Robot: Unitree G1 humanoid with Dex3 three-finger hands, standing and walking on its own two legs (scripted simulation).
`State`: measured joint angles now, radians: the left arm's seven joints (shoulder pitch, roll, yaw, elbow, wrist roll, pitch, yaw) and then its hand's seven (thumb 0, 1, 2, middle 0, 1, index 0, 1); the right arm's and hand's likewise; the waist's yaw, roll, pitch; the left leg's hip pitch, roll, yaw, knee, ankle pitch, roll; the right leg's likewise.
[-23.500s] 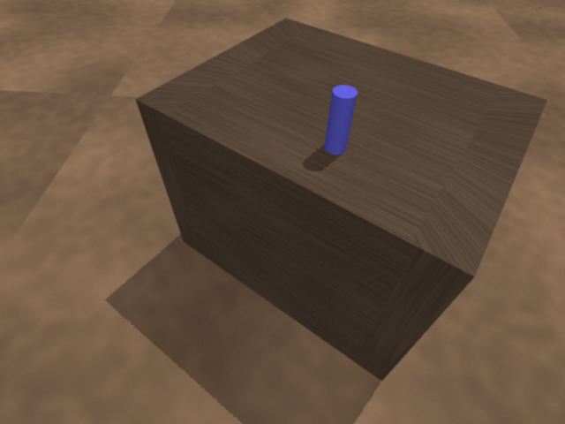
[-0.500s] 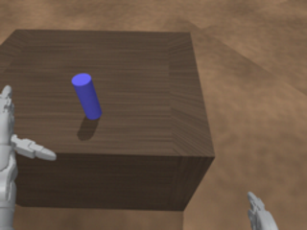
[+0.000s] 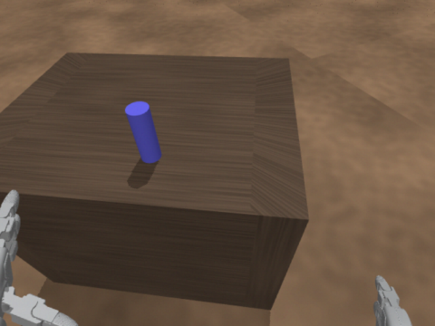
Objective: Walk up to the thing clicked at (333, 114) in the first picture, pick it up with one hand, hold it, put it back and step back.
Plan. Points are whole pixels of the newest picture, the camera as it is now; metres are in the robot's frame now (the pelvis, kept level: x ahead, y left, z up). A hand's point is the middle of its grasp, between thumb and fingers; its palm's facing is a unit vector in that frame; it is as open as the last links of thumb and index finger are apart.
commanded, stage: sink last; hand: left
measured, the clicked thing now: (144, 134) +0.53 +0.22 +0.05
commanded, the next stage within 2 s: home in 0.12 s
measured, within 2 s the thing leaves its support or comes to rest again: neither
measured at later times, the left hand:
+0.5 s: hand (69, 284) +0.17 +0.25 +0.05, palm faces +0.29 -0.89 -0.35, open 17.5 cm
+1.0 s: hand (127, 301) +0.18 +0.19 -0.06, palm faces +0.08 -0.97 -0.23, open 17.4 cm
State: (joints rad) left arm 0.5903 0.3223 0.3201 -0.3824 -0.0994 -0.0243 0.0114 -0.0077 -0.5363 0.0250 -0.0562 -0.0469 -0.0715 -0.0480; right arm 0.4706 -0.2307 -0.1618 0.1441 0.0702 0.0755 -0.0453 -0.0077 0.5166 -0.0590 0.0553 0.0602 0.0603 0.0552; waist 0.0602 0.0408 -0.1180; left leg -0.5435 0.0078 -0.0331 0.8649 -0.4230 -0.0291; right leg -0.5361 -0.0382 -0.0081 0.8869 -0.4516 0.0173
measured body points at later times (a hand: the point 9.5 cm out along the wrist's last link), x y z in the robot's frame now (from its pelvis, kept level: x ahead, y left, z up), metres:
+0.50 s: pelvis -0.01 +0.00 +0.00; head +0.01 -0.01 +0.45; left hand +0.15 +0.29 +0.07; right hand +0.15 -0.22 -0.05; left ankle +0.01 +0.14 -0.70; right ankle +0.00 -0.13 -0.70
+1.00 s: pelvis +0.01 +0.01 -0.02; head +0.04 +0.01 +0.43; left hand +0.18 +0.24 -0.04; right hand +0.16 -0.22 -0.05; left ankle +0.01 +0.14 -0.70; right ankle +0.00 -0.13 -0.70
